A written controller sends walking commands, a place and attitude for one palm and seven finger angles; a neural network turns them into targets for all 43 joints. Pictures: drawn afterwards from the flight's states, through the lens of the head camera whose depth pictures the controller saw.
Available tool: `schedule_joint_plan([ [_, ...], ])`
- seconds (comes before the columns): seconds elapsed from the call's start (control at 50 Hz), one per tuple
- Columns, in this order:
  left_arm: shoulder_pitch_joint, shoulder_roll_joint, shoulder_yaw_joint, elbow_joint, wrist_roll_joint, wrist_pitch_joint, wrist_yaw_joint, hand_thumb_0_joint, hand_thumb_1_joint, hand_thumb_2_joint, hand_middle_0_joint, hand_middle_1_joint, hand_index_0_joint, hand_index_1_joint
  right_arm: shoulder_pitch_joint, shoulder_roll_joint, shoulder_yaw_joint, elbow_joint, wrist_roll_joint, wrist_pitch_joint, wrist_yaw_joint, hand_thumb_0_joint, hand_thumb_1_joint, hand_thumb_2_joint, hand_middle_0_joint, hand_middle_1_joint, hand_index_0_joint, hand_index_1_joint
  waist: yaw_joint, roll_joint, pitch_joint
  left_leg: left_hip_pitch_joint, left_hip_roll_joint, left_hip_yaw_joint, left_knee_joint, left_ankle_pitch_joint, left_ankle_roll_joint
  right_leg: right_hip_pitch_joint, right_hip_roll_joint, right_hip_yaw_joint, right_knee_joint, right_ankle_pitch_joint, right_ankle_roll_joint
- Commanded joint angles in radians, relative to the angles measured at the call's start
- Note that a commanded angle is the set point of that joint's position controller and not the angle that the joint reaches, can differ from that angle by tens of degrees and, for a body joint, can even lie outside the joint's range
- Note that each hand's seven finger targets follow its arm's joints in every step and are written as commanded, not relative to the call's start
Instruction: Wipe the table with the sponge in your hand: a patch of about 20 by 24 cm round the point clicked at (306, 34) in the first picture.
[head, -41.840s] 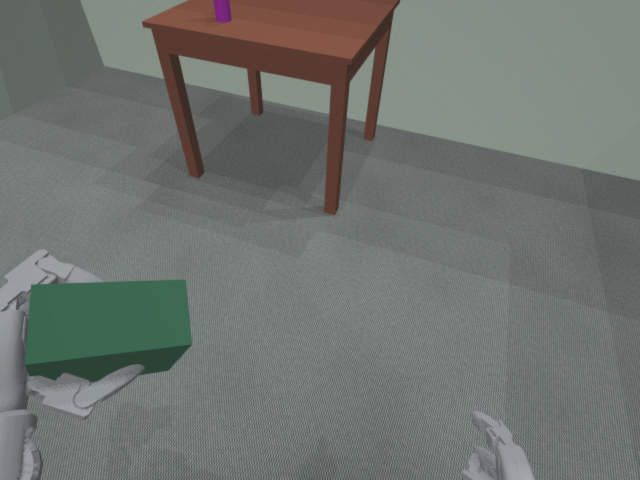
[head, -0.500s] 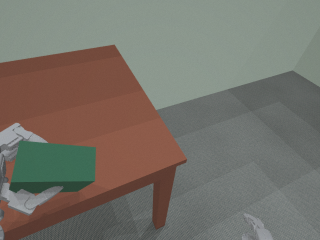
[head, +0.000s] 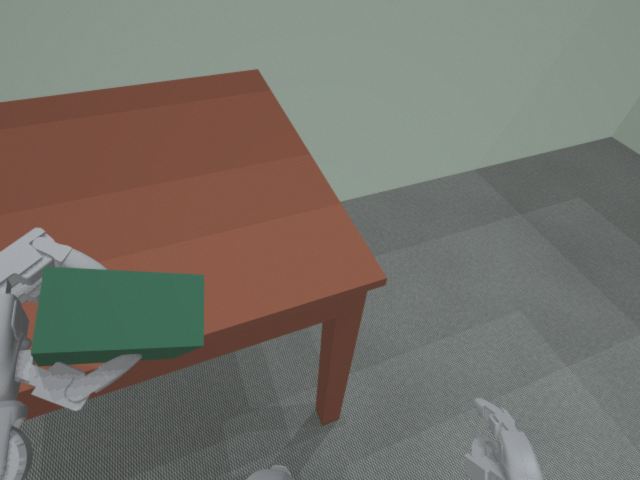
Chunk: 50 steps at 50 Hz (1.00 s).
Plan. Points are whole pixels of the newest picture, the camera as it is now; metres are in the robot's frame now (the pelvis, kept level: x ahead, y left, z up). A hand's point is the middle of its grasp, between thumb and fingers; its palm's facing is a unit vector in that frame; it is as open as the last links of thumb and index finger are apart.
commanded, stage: step back with the hand held close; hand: left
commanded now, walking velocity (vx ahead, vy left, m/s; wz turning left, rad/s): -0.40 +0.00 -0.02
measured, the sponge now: (144, 320) +0.22 +0.20 +0.15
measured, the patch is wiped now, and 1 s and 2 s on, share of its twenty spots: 1.00 1.00 1.00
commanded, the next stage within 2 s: stop stepping back and stand still in 0.36 s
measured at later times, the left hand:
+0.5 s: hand out of the picture +0.06 +0.23 +0.18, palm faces +0.30 -0.88 -0.36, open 10.2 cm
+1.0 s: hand out of the picture -0.07 +0.27 +0.18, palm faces +0.39 -0.87 -0.29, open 10.2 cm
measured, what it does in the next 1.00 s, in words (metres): walks backwards: left foot, then right foot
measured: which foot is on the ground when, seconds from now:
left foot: up 0.00-0.10, down 0.12-0.40, up 0.42-0.60, down 0.62-1.00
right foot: down 0.00-0.14, up 0.16-0.34, down 0.36-0.62, up 0.64-0.80, down 0.82-1.00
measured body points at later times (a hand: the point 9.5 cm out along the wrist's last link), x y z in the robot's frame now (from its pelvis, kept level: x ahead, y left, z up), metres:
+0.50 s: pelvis -0.15 +0.01 +0.01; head -0.14 +0.02 +0.46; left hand +0.04 +0.27 +0.20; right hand +0.02 -0.23 -0.07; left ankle -0.10 +0.12 -0.68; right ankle -0.09 -0.11 -0.72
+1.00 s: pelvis -0.27 +0.03 +0.01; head -0.31 +0.04 +0.46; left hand -0.10 +0.31 +0.20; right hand -0.12 -0.20 -0.07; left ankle -0.24 +0.16 -0.69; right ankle -0.22 -0.07 -0.72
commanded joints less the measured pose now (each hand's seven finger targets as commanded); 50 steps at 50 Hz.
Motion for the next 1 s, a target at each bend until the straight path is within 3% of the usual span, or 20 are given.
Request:
schedule_joint_plan([
  [0.0,-0.134,0.198,0.079,-0.220,-0.011,-0.060,0.026,0.000,0.100,1.300,-1.200,-1.600,-1.200,-1.600,-0.098,-0.084,-0.031,-0.169,-0.003,-0.037,-0.010,0.000,-0.900,-0.900,0.200,0.300,0.200,0.300,-0.051,-0.170,-0.080,0.111,0.034,-0.063,0.227,-0.170,-0.030,-0.062,-0.406,0.284,-0.165,0.788,-0.148],
  [0.06,-0.100,0.211,0.112,-0.212,-0.001,-0.067,0.033,0.000,0.100,1.300,-1.200,-1.600,-1.200,-1.600,-0.096,-0.093,-0.026,-0.152,-0.005,-0.022,-0.023,0.000,-0.900,-0.900,0.200,0.300,0.200,0.300,-0.051,-0.022,-0.107,0.174,0.069,-0.052,-0.139,0.147,-0.013,0.029,-0.316,0.164,0.002,0.821,-0.067],
  [0.08,-0.058,0.218,0.128,-0.231,-0.005,-0.074,0.036,0.000,0.100,1.300,-1.200,-1.600,-1.200,-1.600,-0.101,-0.113,-0.038,-0.169,-0.001,-0.023,-0.024,0.000,-0.900,-0.900,0.200,0.300,0.200,0.300,-0.040,0.060,-0.147,0.248,0.137,-0.105,-0.220,0.416,0.018,0.001,-0.228,0.113,0.059,0.692,-0.019],
  [0.12,0.025,0.213,0.165,-0.258,-0.013,-0.080,0.030,0.000,0.100,1.300,-1.200,-1.600,-1.200,-1.600,-0.078,-0.120,-0.062,-0.178,0.003,-0.038,-0.001,0.000,-0.900,-0.900,0.200,0.300,0.200,0.300,-0.015,0.167,-0.255,0.418,0.290,-0.201,-0.261,0.783,0.079,-0.103,-0.080,0.041,0.175,0.004,0.029],
  [0.18,0.059,0.194,0.161,-0.331,-0.017,-0.058,0.024,0.000,0.100,1.300,-1.200,-1.600,-1.200,-1.600,-0.068,-0.108,-0.056,-0.164,-0.029,-0.063,0.020,0.000,-0.900,-0.900,0.200,0.300,0.200,0.300,-0.010,0.190,-0.262,0.469,0.319,-0.231,-0.248,0.934,0.110,-0.150,-0.070,0.043,0.181,-0.138,0.031],
  [0.34,0.008,0.197,0.152,-0.240,0.012,-0.044,0.025,0.000,0.100,1.300,-1.200,-1.600,-1.200,-1.600,-0.074,-0.150,-0.053,-0.155,-0.019,-0.095,0.004,0.000,-0.900,-0.900,0.200,0.300,0.200,0.300,-0.009,0.063,-0.128,0.112,0.217,-0.112,-0.204,0.090,0.039,0.123,-0.105,0.014,-0.147,0.278,0.021],
  [0.38,-0.026,0.163,0.075,-0.200,-0.007,-0.046,0.030,0.000,0.100,1.300,-1.200,-1.600,-1.200,-1.600,-0.041,-0.117,-0.072,-0.163,0.009,-0.092,-0.006,0.000,-0.900,-0.900,0.200,0.300,0.200,0.300,-0.037,-0.272,-0.144,0.169,0.024,0.025,0.156,-0.200,-0.056,-0.094,-0.368,0.263,-0.265,0.356,-0.117],
  [0.4,-0.035,0.176,0.081,-0.205,-0.013,-0.042,0.040,0.000,0.100,1.300,-1.200,-1.600,-1.200,-1.600,-0.071,-0.112,-0.077,-0.158,0.004,-0.094,-0.014,0.000,-0.900,-0.900,0.200,0.300,0.200,0.300,-0.022,-0.293,-0.125,0.185,0.010,-0.032,0.398,-0.242,-0.054,-0.214,-0.457,0.322,-0.321,0.346,-0.183],
  [0.46,-0.074,0.190,0.099,-0.201,-0.004,-0.020,0.041,0.000,0.100,1.300,-1.200,-1.600,-1.200,-1.600,-0.089,-0.069,-0.029,-0.159,-0.012,-0.068,-0.018,0.000,-0.900,-0.900,0.200,0.300,0.200,0.300,-0.052,-0.179,-0.100,0.148,0.070,-0.074,0.397,-0.263,-0.033,-0.215,-0.423,0.244,-0.267,0.214,-0.152],
  [0.56,-0.079,0.182,0.094,-0.185,0.008,-0.030,0.066,0.000,0.100,1.300,-1.200,-1.600,-1.200,-1.600,-0.047,-0.125,-0.030,-0.151,-0.019,-0.064,-0.044,0.000,-0.900,-0.900,0.200,0.300,0.200,0.300,-0.066,-0.029,-0.088,0.353,0.033,0.030,-0.201,-0.239,0.019,-0.224,-0.256,0.110,-0.196,-0.246,-0.050],
  [0.6,-0.098,0.183,0.106,-0.243,0.004,-0.044,0.066,0.000,0.100,1.300,-1.200,-1.600,-1.200,-1.600,-0.041,-0.175,-0.044,-0.172,-0.012,-0.089,-0.042,0.000,-0.900,-0.900,0.200,0.300,0.200,0.300,-0.050,0.254,-0.062,0.239,0.218,-0.235,-0.469,-0.436,0.109,-0.143,-0.061,-0.048,0.128,-0.143,0.029],
  [0.64,-0.120,0.230,0.147,-0.265,0.022,-0.031,0.065,0.000,0.100,1.300,-1.200,-1.600,-1.200,-1.600,-0.035,-0.140,-0.051,-0.157,0.004,-0.101,-0.029,0.000,-0.900,-0.900,0.200,0.300,0.200,0.300,-0.070,0.336,-0.044,0.037,0.274,-0.304,-0.557,-0.585,0.157,-0.102,-0.036,-0.055,0.446,-0.099,0.057],
  [0.74,-0.126,0.133,0.059,-0.106,0.010,-0.007,0.045,0.000,0.100,1.300,-1.200,-1.600,-1.200,-1.600,-0.062,-0.146,-0.032,-0.123,-0.008,-0.115,-0.006,0.000,-0.900,-0.900,0.200,0.300,0.200,0.300,-0.027,0.131,0.052,-0.011,0.213,-0.161,-0.371,-0.494,0.084,0.091,-0.042,-0.096,0.045,-0.128,0.000],
  [0.76,-0.128,0.117,0.041,-0.078,0.013,-0.004,0.038,0.000,0.100,1.300,-1.200,-1.600,-1.200,-1.600,-0.071,-0.150,-0.034,-0.122,-0.015,-0.107,-0.013,0.000,-0.900,-0.900,0.200,0.300,0.200,0.300,-0.010,0.056,0.039,-0.058,0.159,-0.099,-0.215,-0.472,0.058,0.191,-0.046,-0.073,-0.116,-0.108,-0.023],
  [0.78,-0.142,0.118,0.031,-0.069,0.021,-0.002,0.029,0.000,0.100,1.300,-1.200,-1.600,-1.200,-1.600,-0.054,-0.138,-0.041,-0.119,-0.015,-0.097,-0.014,0.000,-0.900,-0.900,0.200,0.300,0.200,0.300,-0.015,-0.151,0.054,-0.096,0.053,0.021,0.110,-0.377,0.034,0.178,-0.142,0.098,-0.274,-0.116,-0.086],
  [0.8,-0.197,0.159,0.043,-0.108,0.014,-0.002,0.021,0.000,0.100,1.300,-1.200,-1.600,-1.200,-1.600,-0.064,-0.129,-0.048,-0.132,-0.007,-0.092,-0.012,0.000,-0.900,-0.900,0.200,0.300,0.200,0.300,-0.030,-0.384,0.021,-0.132,-0.009,0.042,0.433,-0.291,0.008,0.124,-0.360,0.493,-0.434,-0.158,-0.184],
  [0.82,-0.262,0.177,0.061,-0.154,-0.004,-0.026,0.023,0.000,0.100,1.300,-1.200,-1.600,-1.200,-1.600,-0.066,-0.119,-0.039,-0.126,-0.012,-0.110,-0.012,0.000,-0.900,-0.900,0.200,0.300,0.200,0.300,-0.052,-0.295,-0.007,-0.133,0.025,-0.028,0.525,-0.195,-0.008,0.085,-0.411,0.541,-0.448,-0.162,-0.220],
  [0.9,-0.206,0.175,0.061,-0.114,0.002,-0.039,0.027,0.000,0.100,1.300,-1.200,-1.600,-1.200,-1.600,-0.066,-0.098,-0.028,-0.080,-0.012,-0.081,-0.016,0.000,-0.900,-0.900,0.200,0.300,0.200,0.300,-0.064,-0.111,0.048,0.125,0.093,-0.014,0.298,-0.163,0.004,-0.236,-0.353,0.279,-0.415,-0.349,-0.177],
  [0.94,-0.201,0.186,0.071,-0.144,0.006,-0.036,0.045,0.000,0.100,1.300,-1.200,-1.600,-1.200,-1.600,-0.095,-0.090,-0.021,-0.104,-0.016,-0.086,-0.035,0.000,-0.900,-0.900,0.200,0.300,0.200,0.300,-0.051,-0.157,0.002,0.293,0.093,0.028,0.048,-0.190,0.020,-0.251,-0.326,0.188,-0.350,-0.376,-0.159],
  [0.98,-0.187,0.176,0.072,-0.153,0.002,-0.035,0.063,0.000,0.100,1.300,-1.200,-1.600,-1.200,-1.600,-0.073,-0.099,-0.009,-0.110,-0.027,-0.095,-0.051,0.000,-0.900,-0.900,0.200,0.300,0.200,0.300,-0.056,-0.054,-0.044,0.402,0.033,0.101,-0.187,-0.209,0.025,-0.196,-0.221,0.086,-0.193,-0.389,-0.119],
])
